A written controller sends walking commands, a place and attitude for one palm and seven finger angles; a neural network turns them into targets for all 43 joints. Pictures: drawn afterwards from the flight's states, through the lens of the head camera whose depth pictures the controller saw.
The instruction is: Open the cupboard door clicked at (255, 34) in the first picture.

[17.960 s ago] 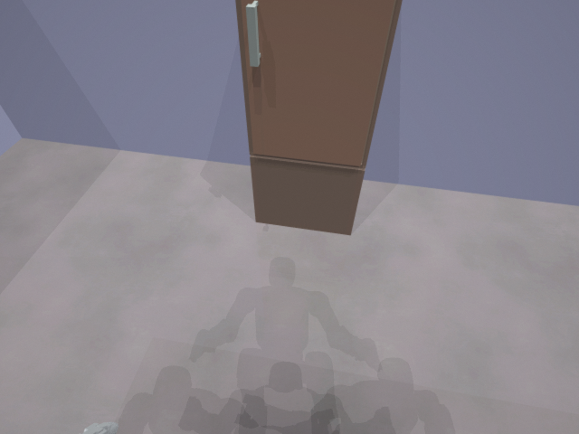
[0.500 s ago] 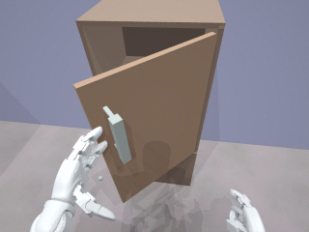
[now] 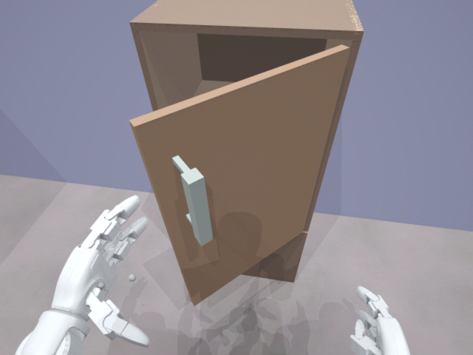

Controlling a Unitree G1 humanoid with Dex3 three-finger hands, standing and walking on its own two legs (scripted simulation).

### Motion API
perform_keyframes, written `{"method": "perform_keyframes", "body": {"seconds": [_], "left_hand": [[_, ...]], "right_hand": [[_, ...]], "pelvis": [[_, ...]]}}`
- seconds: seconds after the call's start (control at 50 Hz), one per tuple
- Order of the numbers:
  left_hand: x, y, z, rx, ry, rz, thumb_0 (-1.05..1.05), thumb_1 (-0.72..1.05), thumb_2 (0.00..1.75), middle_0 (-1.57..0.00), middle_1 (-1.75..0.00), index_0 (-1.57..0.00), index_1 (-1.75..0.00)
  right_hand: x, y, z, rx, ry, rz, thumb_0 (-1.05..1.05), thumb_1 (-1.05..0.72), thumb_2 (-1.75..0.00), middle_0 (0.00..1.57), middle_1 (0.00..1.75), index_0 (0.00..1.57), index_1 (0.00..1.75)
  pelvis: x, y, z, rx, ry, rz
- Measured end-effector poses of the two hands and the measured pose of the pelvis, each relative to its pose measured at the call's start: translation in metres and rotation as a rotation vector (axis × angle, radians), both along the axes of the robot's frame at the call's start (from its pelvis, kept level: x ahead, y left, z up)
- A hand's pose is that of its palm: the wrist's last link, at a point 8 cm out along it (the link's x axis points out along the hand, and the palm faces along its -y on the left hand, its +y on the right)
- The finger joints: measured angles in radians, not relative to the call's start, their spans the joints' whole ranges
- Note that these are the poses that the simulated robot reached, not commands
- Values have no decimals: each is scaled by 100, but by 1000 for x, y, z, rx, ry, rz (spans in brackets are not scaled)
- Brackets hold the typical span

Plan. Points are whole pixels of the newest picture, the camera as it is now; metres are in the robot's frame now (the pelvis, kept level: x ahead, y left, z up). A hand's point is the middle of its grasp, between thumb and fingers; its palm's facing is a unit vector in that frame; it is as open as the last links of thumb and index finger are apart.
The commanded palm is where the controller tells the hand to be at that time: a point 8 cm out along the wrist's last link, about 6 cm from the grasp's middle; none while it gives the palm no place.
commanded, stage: draw the hand back to the body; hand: left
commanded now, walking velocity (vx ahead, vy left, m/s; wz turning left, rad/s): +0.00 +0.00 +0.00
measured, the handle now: (192, 201) +0.32 +0.11 +0.12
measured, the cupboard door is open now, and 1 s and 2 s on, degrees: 45 45 45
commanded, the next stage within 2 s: step back with the hand held close in 1.48 s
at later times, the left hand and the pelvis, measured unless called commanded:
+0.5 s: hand (91, 269) +0.19 +0.21 +0.14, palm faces +0.11 -0.97 -0.21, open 15.7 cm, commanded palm +0.15 +0.26 +0.16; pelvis -0.01 +0.01 +0.01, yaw -1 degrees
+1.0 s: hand (64, 229) +0.23 +0.25 +0.17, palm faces +0.35 -0.85 -0.39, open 10.3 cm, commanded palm +0.18 +0.30 +0.19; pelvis +0.03 +0.02 +0.03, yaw -3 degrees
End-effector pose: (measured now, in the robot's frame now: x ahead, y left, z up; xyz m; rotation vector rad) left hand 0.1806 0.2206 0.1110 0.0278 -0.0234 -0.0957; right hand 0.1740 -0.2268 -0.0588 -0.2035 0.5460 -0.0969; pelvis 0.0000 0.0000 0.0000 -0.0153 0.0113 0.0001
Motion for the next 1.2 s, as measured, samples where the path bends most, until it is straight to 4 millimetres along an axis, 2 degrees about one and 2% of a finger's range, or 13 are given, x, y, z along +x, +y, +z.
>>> {"method": "perform_keyframes", "body": {"seconds": [0.28,0.42,0.48,0.56,0.64,0.94,1.2], "left_hand": [[-10,14,21,29,-17,21,-1,-50,30,-15,-30,-16,-30],[-17,25,30,44,-25,42,-1,-47,31,-15,-30,-16,-30],[-18,33,39,158,-40,157,-1,-42,34,-16,-30,-16,-30],[-18,42,45,236,-56,297,-1,-32,38,-16,-30,-17,-30],[-15,49,47,279,-48,362,-1,-20,43,-16,-30,-17,-30],[8,68,68,383,-83,432,0,31,65,-19,-30,-19,-30],[18,76,83,411,-118,498,1,75,84,-20,-30,-21,-30]], "right_hand": [[-5,30,8,34,-37,27,1,-90,-90,20,30,20,30],[-4,33,12,26,-47,41,1,-90,-90,21,30,20,30],[-4,32,15,0,-34,37,1,-90,-90,21,30,20,30],[-4,31,17,-24,3,27,1,-90,-90,21,30,20,30],[-5,28,15,-36,49,17,1,-90,-90,21,30,20,30],[12,19,11,-21,118,-27,1,-90,-90,21,30,20,30],[26,8,10,-12,130,-29,1,-90,-90,21,30,20,30]], "pelvis": [[-9,14,4,-7,-27,-6],[-11,15,7,-10,-42,-1],[-12,14,11,-13,-61,-7],[-9,15,18,-11,-74,-18],[-4,16,23,-4,-82,-28],[22,17,28,13,-84,-58],[31,8,28,17,-75,-60]]}}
